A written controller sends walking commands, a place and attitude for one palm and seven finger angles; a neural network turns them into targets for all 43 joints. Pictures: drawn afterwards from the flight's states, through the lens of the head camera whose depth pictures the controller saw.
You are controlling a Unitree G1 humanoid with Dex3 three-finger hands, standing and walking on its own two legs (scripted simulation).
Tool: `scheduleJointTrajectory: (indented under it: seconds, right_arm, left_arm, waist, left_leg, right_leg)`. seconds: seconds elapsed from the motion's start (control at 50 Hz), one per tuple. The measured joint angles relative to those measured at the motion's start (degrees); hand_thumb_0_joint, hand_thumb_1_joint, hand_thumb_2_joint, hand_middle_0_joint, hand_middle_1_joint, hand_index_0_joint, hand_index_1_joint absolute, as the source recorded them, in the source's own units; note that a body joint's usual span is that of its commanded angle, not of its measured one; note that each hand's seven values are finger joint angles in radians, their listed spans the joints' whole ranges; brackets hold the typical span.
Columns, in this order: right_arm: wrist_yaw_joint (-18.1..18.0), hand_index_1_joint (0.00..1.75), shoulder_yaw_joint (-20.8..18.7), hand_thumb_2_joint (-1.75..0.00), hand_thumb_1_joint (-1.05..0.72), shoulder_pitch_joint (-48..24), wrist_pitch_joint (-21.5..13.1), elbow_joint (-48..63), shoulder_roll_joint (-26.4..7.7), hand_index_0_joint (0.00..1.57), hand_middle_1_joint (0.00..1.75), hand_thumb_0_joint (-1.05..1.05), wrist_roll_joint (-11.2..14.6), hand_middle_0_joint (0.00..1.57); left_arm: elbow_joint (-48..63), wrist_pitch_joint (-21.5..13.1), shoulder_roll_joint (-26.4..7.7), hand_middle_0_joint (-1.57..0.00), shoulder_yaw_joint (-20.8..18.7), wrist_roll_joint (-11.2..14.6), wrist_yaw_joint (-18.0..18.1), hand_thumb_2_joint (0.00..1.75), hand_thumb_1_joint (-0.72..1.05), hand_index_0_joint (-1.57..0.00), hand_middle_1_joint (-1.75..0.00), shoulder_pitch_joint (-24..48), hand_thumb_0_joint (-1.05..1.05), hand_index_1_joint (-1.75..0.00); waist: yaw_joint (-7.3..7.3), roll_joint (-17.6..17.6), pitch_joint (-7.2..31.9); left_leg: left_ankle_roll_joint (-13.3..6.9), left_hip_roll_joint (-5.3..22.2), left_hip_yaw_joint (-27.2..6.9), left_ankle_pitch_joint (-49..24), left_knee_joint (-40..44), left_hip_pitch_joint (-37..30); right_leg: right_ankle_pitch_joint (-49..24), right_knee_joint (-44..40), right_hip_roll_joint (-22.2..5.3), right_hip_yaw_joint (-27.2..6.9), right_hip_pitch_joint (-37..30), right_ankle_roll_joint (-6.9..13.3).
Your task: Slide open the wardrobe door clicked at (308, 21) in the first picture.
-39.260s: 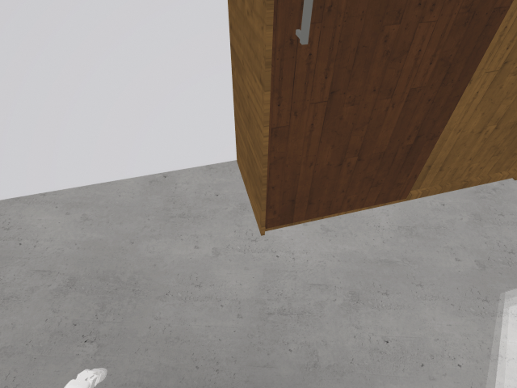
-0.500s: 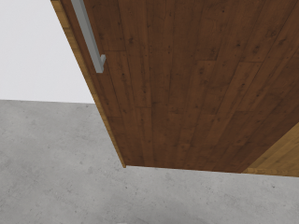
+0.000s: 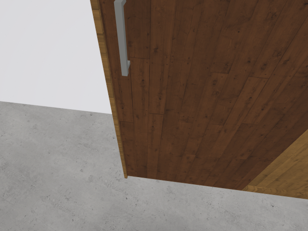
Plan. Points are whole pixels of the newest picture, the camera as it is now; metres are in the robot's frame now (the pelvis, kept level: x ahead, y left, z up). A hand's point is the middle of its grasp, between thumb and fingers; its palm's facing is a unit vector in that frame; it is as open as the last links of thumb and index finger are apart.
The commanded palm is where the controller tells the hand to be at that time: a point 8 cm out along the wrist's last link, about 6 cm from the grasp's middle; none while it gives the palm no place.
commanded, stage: come to a stop and stand still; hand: left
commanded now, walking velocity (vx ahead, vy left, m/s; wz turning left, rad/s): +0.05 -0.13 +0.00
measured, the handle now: (124, 39) +0.53 +0.13 +0.23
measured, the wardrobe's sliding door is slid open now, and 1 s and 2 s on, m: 0.00 0.00 0.00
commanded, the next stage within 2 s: look again from close up in 0.46 s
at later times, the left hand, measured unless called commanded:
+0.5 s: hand out of the picture +0.03 +0.17 -0.17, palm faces +0.02 -0.97 -0.23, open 7.3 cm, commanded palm none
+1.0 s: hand out of the picture +0.02 +0.16 -0.17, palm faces +0.01 -0.98 -0.21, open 7.3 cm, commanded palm none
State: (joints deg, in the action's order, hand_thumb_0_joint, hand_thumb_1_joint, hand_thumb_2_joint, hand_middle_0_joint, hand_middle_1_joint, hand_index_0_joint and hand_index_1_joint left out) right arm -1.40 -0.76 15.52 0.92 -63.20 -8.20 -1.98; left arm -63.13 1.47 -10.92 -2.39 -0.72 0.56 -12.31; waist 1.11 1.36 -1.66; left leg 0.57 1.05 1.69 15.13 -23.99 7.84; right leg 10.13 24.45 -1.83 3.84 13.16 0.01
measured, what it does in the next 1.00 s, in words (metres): stands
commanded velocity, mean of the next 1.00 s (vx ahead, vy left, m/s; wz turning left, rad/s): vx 0.00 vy -0.01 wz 0.00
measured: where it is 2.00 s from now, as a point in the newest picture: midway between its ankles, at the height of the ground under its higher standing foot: outside the picture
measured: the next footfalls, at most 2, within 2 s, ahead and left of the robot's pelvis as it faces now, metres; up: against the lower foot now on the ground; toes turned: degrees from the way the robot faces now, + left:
none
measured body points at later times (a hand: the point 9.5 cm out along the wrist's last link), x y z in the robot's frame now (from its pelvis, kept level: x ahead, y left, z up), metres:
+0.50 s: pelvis +0.03 -0.01 -0.01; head +0.02 -0.03 +0.44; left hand +0.03 +0.22 -0.16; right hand +0.02 -0.22 -0.18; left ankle -0.02 +0.12 -0.74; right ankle +0.03 -0.12 -0.74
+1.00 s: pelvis +0.01 -0.01 +0.00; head +0.03 -0.02 +0.45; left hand +0.02 +0.21 -0.16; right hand +0.00 -0.23 -0.17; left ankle -0.02 +0.12 -0.74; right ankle +0.03 -0.12 -0.74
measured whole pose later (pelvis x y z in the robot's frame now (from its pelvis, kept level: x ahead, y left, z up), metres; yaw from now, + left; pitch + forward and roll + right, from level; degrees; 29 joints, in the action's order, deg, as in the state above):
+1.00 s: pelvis +0.01 -0.01 +0.00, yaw -1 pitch -1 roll +1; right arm -1.8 0.6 17.8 -1.1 -64.0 -8.3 -1.1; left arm -64.6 -0.9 -8.5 0.3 -0.3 1.6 -15.1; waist 0.2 -0.8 -2.5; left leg 1.5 1.9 2.6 16.7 -24.4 6.3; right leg 12.9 27.4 -0.9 3.0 13.3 1.1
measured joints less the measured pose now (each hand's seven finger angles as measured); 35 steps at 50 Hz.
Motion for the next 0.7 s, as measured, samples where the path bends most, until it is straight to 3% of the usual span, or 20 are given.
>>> scheduleJointTrajectory:
  seconds: [0.2,0.36,0.7]
  right_arm:
    - [-0.8,0.30,0.2,-0.89,-0.91,2.5,-0.8,-1.8,1.4,0.20,0.30,0.00,0.4,0.20]
    - [-0.3,0.30,0.6,-0.90,-0.91,2.8,-2.1,1.3,-0.7,0.20,0.30,0.00,0.7,0.20]
    - [-0.5,0.30,1.5,-0.90,-0.92,2.3,-2.3,0.7,-0.4,0.20,0.30,0.00,0.8,0.20]
  left_arm:
    - [-2.9,-0.9,1.3,-0.20,0.9,0.3,0.1,0.89,0.91,-0.19,-0.30,-2.2,0.00,-0.30]
    - [-3.1,-3.0,4.2,-0.20,3.1,0.2,1.4,0.89,0.91,-0.20,-0.30,-3.9,0.00,-0.30]
    - [-1.6,-2.8,2.7,-0.20,2.8,0.4,1.4,0.89,0.92,-0.20,-0.30,-3.1,0.01,-0.30]
  waist:
    - [-1.15,-1.8,0.2]
    - [-1.69,-4.8,0.6]
    - [-1.11,-3.3,0.2]
  left_leg:
    - [0.3,0.4,0.3,0.3,1.6,-1.6]
    - [0.3,0.7,0.6,4.1,-4.4,1.0]
    - [0.8,0.6,0.9,2.7,-1.3,-1.8]
  right_leg:
    - [0.9,-0.5,0.5,-0.2,-0.9,0.3]
    - [4.3,5.1,0.5,-0.6,1.7,0.4]
    - [4.4,4.7,0.6,-0.8,0.2,0.9]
